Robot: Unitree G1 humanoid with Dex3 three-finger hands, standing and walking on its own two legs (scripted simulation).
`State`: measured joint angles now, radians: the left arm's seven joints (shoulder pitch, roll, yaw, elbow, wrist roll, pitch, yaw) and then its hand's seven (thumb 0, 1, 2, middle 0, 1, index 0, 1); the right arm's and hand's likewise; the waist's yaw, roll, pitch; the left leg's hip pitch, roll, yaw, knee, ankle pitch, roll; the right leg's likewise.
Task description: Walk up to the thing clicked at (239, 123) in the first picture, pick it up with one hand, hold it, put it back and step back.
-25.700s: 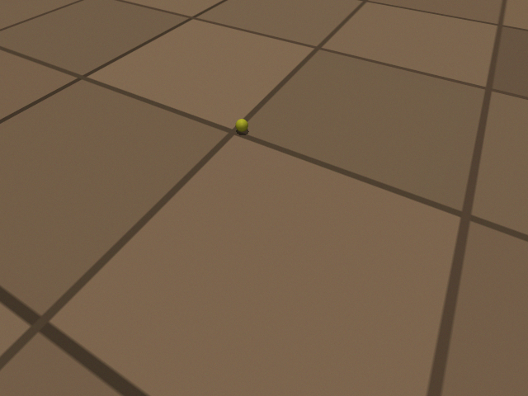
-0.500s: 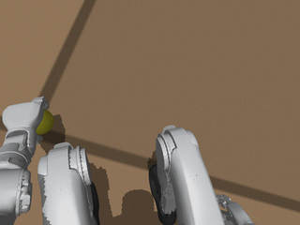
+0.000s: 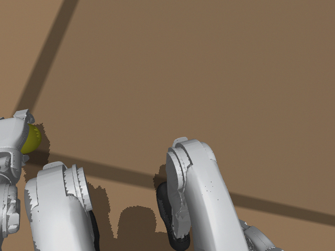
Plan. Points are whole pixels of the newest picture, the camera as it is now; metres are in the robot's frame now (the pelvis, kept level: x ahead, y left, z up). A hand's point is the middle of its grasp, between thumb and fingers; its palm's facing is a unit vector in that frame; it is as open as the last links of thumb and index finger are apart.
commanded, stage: rest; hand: left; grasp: from above
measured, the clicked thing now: (23, 138) +0.40 +0.27 -0.24
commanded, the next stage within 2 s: open in 0.12 s
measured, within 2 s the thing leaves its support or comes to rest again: rests again in 0.36 s
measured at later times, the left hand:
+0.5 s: hand (18, 141) +0.39 +0.28 -0.22, palm faces -0.45 -0.12 -0.89, open 12.4 cm
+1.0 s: hand (18, 141) +0.39 +0.28 -0.22, palm faces -0.44 -0.12 -0.89, open 13.6 cm
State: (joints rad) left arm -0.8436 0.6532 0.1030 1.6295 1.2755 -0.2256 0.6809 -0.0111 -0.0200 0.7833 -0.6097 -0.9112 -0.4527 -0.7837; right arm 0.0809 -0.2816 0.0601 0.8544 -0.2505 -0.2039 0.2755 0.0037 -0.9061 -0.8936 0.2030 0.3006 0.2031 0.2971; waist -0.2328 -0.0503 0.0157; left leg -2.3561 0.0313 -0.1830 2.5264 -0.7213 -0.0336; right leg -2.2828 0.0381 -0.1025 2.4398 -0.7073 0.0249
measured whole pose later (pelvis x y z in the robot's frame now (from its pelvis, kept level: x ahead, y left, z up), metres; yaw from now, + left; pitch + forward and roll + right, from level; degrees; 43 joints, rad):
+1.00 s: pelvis -0.01 +0.00 +0.00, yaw -2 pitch +29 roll -9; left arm -0.89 0.70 0.12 1.72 1.29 -0.22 0.73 0.00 -0.42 0.94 -0.08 -1.08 -0.11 -1.04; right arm 0.09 -0.30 0.10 0.85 -0.28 -0.24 0.33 0.00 -0.89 -0.89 0.20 0.30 0.20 0.30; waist -0.26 -0.06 0.02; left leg -2.36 0.03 -0.21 2.55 -0.71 -0.03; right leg -2.27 0.05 -0.12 2.43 -0.68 0.04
